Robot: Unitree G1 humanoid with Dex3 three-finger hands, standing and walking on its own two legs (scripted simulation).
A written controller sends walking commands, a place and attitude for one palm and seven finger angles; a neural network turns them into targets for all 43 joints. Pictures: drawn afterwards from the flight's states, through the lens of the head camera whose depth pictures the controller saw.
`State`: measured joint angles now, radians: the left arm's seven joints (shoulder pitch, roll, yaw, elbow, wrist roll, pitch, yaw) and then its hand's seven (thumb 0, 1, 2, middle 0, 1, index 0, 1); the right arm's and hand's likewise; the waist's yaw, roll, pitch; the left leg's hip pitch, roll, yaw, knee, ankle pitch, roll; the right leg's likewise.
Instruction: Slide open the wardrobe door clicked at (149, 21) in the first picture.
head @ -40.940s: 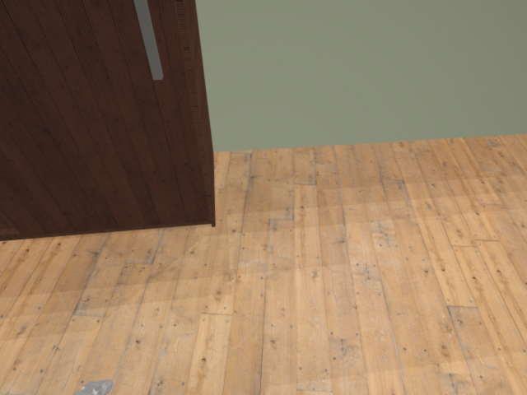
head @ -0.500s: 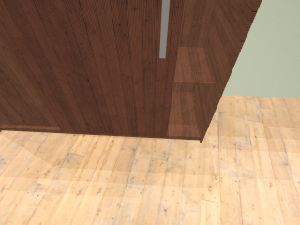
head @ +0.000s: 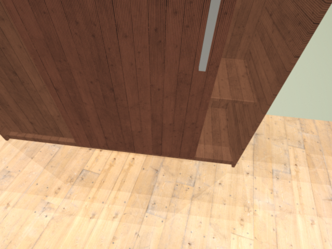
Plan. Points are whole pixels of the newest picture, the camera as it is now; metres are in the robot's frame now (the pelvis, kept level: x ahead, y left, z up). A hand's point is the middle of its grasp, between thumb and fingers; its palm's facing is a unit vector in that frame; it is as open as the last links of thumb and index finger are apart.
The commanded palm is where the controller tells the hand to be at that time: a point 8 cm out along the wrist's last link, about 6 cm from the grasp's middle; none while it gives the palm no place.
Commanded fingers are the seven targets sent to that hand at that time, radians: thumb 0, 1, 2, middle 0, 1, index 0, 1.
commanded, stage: take the last steps up to it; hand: right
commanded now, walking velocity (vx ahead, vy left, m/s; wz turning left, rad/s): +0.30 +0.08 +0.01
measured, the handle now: (209, 26) +0.77 -0.09 +0.18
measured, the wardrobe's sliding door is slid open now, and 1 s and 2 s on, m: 0.27 0.27 0.27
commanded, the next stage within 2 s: come to a stop and stand still in 0.64 s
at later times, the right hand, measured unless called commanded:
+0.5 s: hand (234, 248) +0.18 -0.18 -0.18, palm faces +0.01 +0.99 -0.12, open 7.3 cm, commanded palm none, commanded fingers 0.00 -0.90 -0.90 0.20 0.30 0.20 0.30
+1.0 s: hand (211, 181) +0.38 -0.14 -0.19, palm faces +0.05 +0.99 -0.16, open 7.2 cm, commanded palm none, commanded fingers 0.00 -0.90 -0.90 0.20 0.30 0.20 0.30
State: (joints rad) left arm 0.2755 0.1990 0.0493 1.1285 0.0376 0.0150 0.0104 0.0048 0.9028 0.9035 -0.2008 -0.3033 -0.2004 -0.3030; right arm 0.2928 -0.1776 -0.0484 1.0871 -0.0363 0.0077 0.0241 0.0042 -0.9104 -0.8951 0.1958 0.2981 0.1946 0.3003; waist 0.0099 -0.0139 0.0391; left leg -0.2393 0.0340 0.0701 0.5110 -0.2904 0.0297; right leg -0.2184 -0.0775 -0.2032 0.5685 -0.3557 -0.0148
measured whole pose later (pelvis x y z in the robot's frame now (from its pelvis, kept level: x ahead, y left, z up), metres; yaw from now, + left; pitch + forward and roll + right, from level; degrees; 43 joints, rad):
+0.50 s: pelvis +0.15 -0.01 +0.01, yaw +0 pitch +0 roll +2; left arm 0.29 0.12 0.04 1.07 0.04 -0.07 0.03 0.00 0.93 0.90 -0.20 -0.30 -0.20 -0.30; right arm 0.22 -0.19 -0.07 1.09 -0.04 0.01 0.02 0.01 -0.92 -0.89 0.20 0.30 0.20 0.30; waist 0.02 0.05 0.08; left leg -0.48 0.06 0.06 1.05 -0.34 0.01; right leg -0.19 -0.07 -0.15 0.46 -0.27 -0.03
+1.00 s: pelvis +0.30 +0.04 -0.01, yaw -2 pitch -1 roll +2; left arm 0.23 0.14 0.04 1.04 0.02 0.01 0.02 0.00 0.91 0.90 -0.20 -0.30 -0.20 -0.30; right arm 0.12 -0.17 -0.05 1.01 -0.01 0.02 -0.03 -0.01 -0.94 -0.89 0.20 0.30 0.20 0.30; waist 0.03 0.03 0.10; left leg -0.31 0.06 0.13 0.62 -0.32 -0.01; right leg -0.30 -0.04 -0.09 0.64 -0.31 -0.02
